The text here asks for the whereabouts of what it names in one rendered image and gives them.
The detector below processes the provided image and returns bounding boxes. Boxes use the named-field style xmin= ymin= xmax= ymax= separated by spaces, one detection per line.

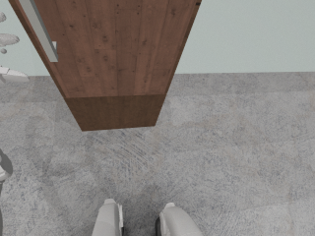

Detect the robot left hand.
xmin=0 ymin=12 xmax=30 ymax=85

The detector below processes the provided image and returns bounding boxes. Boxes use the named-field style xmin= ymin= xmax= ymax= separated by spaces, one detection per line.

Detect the left robot upper arm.
xmin=0 ymin=148 xmax=14 ymax=236

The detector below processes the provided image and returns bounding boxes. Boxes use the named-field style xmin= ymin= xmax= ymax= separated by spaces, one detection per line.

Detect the left robot thigh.
xmin=92 ymin=203 xmax=124 ymax=236

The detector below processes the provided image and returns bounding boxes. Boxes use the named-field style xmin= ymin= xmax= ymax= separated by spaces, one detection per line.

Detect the cupboard door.
xmin=15 ymin=0 xmax=197 ymax=98

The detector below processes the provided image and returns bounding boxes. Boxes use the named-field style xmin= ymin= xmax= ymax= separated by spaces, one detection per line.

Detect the right robot shin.
xmin=160 ymin=203 xmax=175 ymax=236

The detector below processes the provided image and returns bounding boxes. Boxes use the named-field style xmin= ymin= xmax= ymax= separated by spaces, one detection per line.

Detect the handle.
xmin=19 ymin=0 xmax=59 ymax=62

